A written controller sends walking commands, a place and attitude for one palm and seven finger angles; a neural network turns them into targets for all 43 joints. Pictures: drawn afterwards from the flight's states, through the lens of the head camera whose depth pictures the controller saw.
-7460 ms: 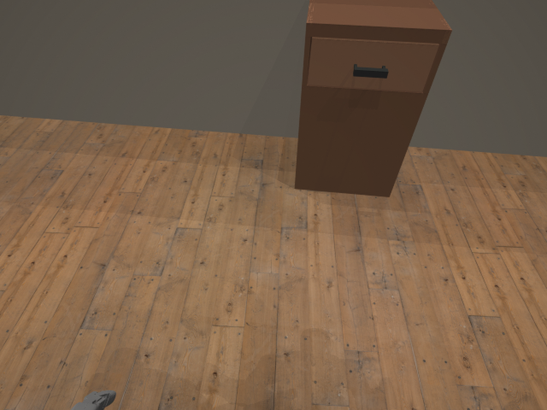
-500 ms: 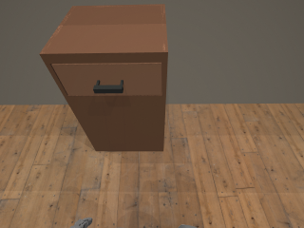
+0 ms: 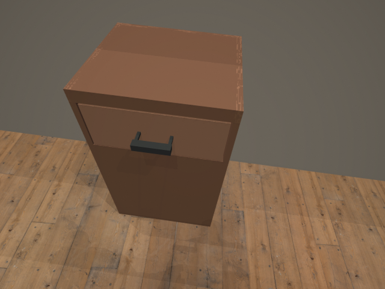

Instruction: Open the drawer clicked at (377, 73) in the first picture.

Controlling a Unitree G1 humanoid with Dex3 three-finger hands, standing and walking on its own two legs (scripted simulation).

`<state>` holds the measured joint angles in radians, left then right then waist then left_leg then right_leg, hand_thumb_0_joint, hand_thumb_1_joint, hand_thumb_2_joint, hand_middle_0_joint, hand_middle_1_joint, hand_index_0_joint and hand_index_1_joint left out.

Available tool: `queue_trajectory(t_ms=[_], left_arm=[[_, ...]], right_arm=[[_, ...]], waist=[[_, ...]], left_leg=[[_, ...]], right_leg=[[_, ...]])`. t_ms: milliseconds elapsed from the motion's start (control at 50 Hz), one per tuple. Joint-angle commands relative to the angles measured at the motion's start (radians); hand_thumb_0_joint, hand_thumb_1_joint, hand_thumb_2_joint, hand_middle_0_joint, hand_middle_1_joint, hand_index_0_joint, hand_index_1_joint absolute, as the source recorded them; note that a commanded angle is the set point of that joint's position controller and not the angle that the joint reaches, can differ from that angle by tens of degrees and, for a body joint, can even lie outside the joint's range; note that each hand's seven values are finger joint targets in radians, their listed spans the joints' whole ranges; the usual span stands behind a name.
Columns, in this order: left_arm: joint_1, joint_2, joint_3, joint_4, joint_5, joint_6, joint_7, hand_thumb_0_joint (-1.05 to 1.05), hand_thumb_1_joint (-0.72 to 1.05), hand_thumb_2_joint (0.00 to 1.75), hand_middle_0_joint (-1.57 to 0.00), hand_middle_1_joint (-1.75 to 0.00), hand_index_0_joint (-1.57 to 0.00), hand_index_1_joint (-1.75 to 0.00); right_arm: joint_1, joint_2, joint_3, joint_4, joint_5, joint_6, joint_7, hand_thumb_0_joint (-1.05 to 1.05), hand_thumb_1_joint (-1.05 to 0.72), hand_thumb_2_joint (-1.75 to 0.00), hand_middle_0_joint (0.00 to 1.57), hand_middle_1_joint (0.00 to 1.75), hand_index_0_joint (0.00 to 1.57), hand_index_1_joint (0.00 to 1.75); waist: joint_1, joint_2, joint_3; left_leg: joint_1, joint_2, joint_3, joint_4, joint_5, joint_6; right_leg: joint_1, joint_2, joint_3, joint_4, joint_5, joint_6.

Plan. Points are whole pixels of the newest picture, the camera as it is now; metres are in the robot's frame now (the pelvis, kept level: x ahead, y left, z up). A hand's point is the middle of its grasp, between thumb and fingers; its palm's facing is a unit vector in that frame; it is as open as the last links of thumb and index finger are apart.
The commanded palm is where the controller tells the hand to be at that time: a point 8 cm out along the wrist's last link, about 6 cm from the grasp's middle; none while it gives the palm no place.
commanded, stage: come to a stop and stand still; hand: left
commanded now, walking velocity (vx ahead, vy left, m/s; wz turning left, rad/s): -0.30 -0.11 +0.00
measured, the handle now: (153, 142) +0.52 +0.19 -0.08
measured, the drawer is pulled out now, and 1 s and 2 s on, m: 0.00 0.00 0.00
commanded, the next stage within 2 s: look again from close up in 1.50 s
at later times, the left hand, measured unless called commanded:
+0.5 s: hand out of the picture +0.00 +0.10 -0.14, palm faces +0.06 -0.96 -0.27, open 7.4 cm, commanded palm none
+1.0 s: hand out of the picture -0.07 +0.15 -0.17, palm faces +0.12 -0.97 -0.20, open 7.4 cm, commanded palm none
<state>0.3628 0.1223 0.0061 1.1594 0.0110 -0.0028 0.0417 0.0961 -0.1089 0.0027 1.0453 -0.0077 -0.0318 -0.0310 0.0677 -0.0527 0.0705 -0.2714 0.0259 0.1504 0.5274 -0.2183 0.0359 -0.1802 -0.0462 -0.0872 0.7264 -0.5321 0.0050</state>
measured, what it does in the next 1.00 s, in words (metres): steps on the spot: right foot, then left foot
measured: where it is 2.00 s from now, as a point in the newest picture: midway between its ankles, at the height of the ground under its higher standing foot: outside the picture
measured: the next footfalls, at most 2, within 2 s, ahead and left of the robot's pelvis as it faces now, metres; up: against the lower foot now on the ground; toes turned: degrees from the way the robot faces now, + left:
right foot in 0.28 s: +0.02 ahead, -0.16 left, +0.00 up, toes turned -3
left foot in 0.88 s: -0.03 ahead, +0.09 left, +0.00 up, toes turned +5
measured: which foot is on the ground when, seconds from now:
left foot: down 0.00-0.30, up 0.32-0.86, down 0.88-1.00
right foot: up 0.00-0.26, down 0.28-1.00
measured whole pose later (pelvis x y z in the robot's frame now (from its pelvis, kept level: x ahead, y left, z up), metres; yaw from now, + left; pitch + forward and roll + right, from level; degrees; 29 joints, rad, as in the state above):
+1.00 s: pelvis -0.05 -0.03 +0.01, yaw +2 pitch +0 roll +1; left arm 0.29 0.19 0.04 1.10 0.03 0.03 0.02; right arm 0.21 -0.15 -0.01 1.05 -0.02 0.01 -0.03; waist 0.05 -0.06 0.01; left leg -0.16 0.00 0.02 0.45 -0.28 -0.01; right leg -0.27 -0.07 -0.05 0.51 -0.24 0.01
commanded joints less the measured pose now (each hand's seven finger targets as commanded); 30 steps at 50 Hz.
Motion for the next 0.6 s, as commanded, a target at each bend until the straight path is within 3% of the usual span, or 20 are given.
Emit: queue_trajectory(t_ms=[0, 60, 100, 160, 200, 220, 240, 260, 280, 300, 320, 340, 360, 400, 440, 500, 580], left_arm=[[0.05, 0.104, 0.033, -0.058, 0.001, 0.027, 0.009, 0.0, 0.9, 0.9, -0.2, -0.3, -0.2, -0.3], [0.024, 0.098, 0.054, -0.096, 0.005, 0.044, 0.001, 0.0, 0.9, 0.9, -0.2, -0.3, -0.2, -0.3], [0.011, 0.09, 0.063, -0.123, 0.007, 0.052, -0.002, 0.0, 0.9, 0.9, -0.2, -0.3, -0.2, -0.3], [0.027, 0.071, 0.062, -0.144, 0.007, 0.05, -0.01, 0.0, 0.9, 0.9, -0.2, -0.3, -0.2, -0.3], [0.055, 0.073, 0.056, -0.134, 0.009, 0.035, -0.012, 0.0, 0.9, 0.9, -0.2, -0.3, -0.2, -0.3], [0.081, 0.087, 0.055, -0.124, 0.014, 0.024, -0.011, 0.0, 0.9, 0.9, -0.2, -0.3, -0.2, -0.3], [0.072, 0.134, 0.055, -0.13, 0.023, 0.011, -0.007, 0.0, 0.9, 0.9, -0.2, -0.3, -0.2, -0.3], [-0.003, 0.217, 0.058, -0.159, 0.029, 0.002, -0.007, 0.0, 0.9, 0.9, -0.2, -0.3, -0.2, -0.3], [-0.047, 0.259, 0.061, -0.195, 0.021, 0.007, -0.009, 0.0, 0.9, 0.9, -0.2, -0.3, -0.2, -0.3], [-0.092, 0.272, 0.065, -0.209, 0.024, 0.009, -0.009, 0.0, 0.9, 0.9, -0.2, -0.3, -0.2, -0.3], [-0.113, 0.269, 0.073, -0.213, 0.024, 0.007, -0.004, 0.0, 0.9, 0.9, -0.2, -0.3, -0.2, -0.3], [-0.129, 0.248, 0.07, -0.211, 0.021, 0.004, -0.003, 0.0, 0.9, 0.9, -0.2, -0.3, -0.2, -0.3], [-0.139, 0.237, 0.067, -0.211, 0.017, -0.001, -0.006, 0.0, 0.9, 0.9, -0.2, -0.3, -0.2, -0.3], [-0.107, 0.232, 0.071, -0.211, 0.011, -0.007, -0.008, 0.0, 0.9, 0.9, -0.2, -0.3, -0.2, -0.3], [-0.067, 0.232, 0.075, -0.2, 0.009, -0.009, -0.004, 0.0, 0.9, 0.9, -0.2, -0.3, -0.2, -0.3], [0.001, 0.228, 0.079, -0.176, 0.009, -0.012, 0.005, 0.0, 0.9, 0.9, -0.2, -0.3, -0.2, -0.3], [0.014, 0.233, 0.082, -0.163, 0.014, -0.009, 0.011, 0.0, 0.9, 0.9, -0.2, -0.3, -0.2, -0.3]], right_arm=[[0.093, -0.198, -0.056, -0.012, 0.0, 0.037, -0.029, 0.0, -0.9, -0.9, 0.2, 0.3, 0.2, 0.3], [0.088, -0.23, -0.088, -0.038, -0.007, 0.052, -0.025, 0.0, -0.9, -0.9, 0.2, 0.3, 0.2, 0.3], [0.055, -0.233, -0.093, -0.061, -0.012, 0.055, -0.019, 0.0, -0.9, -0.9, 0.2, 0.3, 0.2, 0.3], [-0.018, -0.229, -0.096, -0.092, -0.019, 0.058, -0.003, 0.0, -0.9, -0.9, 0.2, 0.3, 0.2, 0.3], [-0.027, -0.216, -0.093, -0.087, -0.018, 0.063, 0.008, 0.0, -0.9, -0.9, 0.2, 0.3, 0.2, 0.3], [-0.012, -0.197, -0.088, -0.083, -0.013, 0.065, 0.014, 0.0, -0.9, -0.9, 0.2, 0.3, 0.2, 0.3], [0.022, -0.146, -0.08, -0.082, -0.004, 0.068, 0.02, 0.0, -0.9, -0.9, 0.2, 0.3, 0.2, 0.3], [0.041, -0.087, -0.067, -0.1, 0.002, 0.074, 0.026, 0.0, -0.9, -0.9, 0.2, 0.3, 0.2, 0.3], [0.002, -0.13, -0.072, -0.115, -0.002, 0.082, 0.031, 0.0, -0.9, -0.9, 0.2, 0.3, 0.2, 0.3], [0.006, -0.142, -0.076, -0.114, -0.006, 0.086, 0.038, 0.0, -0.9, -0.9, 0.2, 0.3, 0.2, 0.3], [0.016, -0.144, -0.076, -0.105, -0.01, 0.093, 0.037, 0.0, -0.9, -0.9, 0.2, 0.3, 0.2, 0.3], [0.047, -0.164, -0.077, -0.083, -0.014, 0.09, 0.036, 0.0, -0.9, -0.9, 0.2, 0.3, 0.2, 0.3], [0.089, -0.169, -0.078, -0.062, -0.015, 0.085, 0.039, 0.0, -0.9, -0.9, 0.2, 0.3, 0.2, 0.3], [0.135, -0.173, -0.078, -0.048, -0.015, 0.079, 0.039, 0.0, -0.9, -0.9, 0.2, 0.3, 0.2, 0.3], [0.145, -0.178, -0.079, -0.051, -0.014, 0.079, 0.036, 0.0, -0.9, -0.9, 0.2, 0.3, 0.2, 0.3], [0.124, -0.182, -0.076, -0.07, -0.017, 0.083, 0.029, 0.0, -0.9, -0.9, 0.2, 0.3, 0.2, 0.3], [0.119, -0.174, -0.071, -0.078, -0.016, 0.092, 0.029, 0.0, -0.9, -0.9, 0.2, 0.3, 0.2, 0.3]], waist=[[-0.062, 0.209, -0.057], [-0.07, 0.14, -0.141], [-0.061, 0.141, -0.16], [-0.037, 0.219, -0.149], [-0.02, 0.224, -0.129], [-0.009, 0.157, -0.122], [-0.016, 0.001, -0.093], [-0.046, -0.219, -0.027], [-0.021, -0.173, 0.02], [-0.039, -0.115, 0.038], [-0.042, -0.157, 0.069], [-0.052, -0.123, 0.089], [-0.064, -0.084, 0.084], [-0.053, -0.052, 0.025], [-0.035, -0.046, -0.022], [-0.008, -0.055, -0.072], [-0.001, -0.075, -0.083]], left_leg=[[0.172, 0.324, -0.231, -0.158, 0.909, 0.159], [0.163, 0.347, -0.231, -0.158, 0.734, 0.176], [0.103, 0.338, -0.215, -0.169, 0.571, 0.168], [-0.009, 0.297, -0.191, -0.202, 0.235, 0.129], [-0.077, 0.241, -0.179, -0.175, -0.021, 0.08], [-0.113, 0.191, -0.156, -0.125, -0.124, 0.044], [-0.137, 0.094, -0.101, -0.001, -0.211, -0.008], [-0.18, 0.012, -0.068, 0.133, -0.262, -0.055], [-0.129, 0.022, -0.129, 0.233, -0.287, -0.047], [-0.13, 0.029, -0.156, 0.298, -0.258, -0.042], [-0.162, 0.026, -0.167, 0.341, -0.22, -0.039], [-0.176, 0.025, -0.188, 0.381, -0.166, -0.036], [-0.19, 0.021, -0.186, 0.408, -0.121, -0.04], [-0.222, 0.006, -0.18, 0.444, -0.088, -0.055], [-0.253, -0.002, -0.187, 0.467, -0.083, -0.071], [-0.296, -0.001, -0.197, 0.481, -0.12, -0.091], [-0.278, 0.008, -0.195, 0.461, -0.151, -0.096]], right_leg=[[-0.168, -0.039, 0.068, 0.123, -0.003, 0.017], [-0.195, -0.017, 0.066, 0.25, -0.004, 0.018], [-0.189, -0.012, 0.076, 0.289, 0.024, 0.017], [-0.111, -0.02, 0.049, 0.157, 0.087, 0.009], [-0.011, -0.006, 0.017, -0.048, 0.189, 0.011], [0.044, -0.001, 0.017, -0.184, 0.264, 0.015], [0.022, -0.075, 0.133, -0.358, 0.223, 0.0], [-0.098, -0.258, 0.392, -0.513, 0.095, -0.069], [-0.245, -0.333, 0.468, -0.608, -0.046, -0.131], [-0.296, -0.33, 0.463, -0.631, -0.147, -0.144], [-0.292, -0.316, 0.482, -0.634, -0.133, -0.126], [-0.268, -0.298, 0.45, -0.613, -0.057, -0.119], [-0.214, -0.27, 0.374, -0.577, 0.06, -0.11], [-0.08, -0.251, 0.298, -0.517, 0.257, -0.108], [0.027, -0.265, 0.272, -0.477, 0.417, -0.118], [0.15, -0.303, 0.279, -0.425, 0.626, -0.15], [0.158, -0.314, 0.284, -0.423, 0.634, -0.168]])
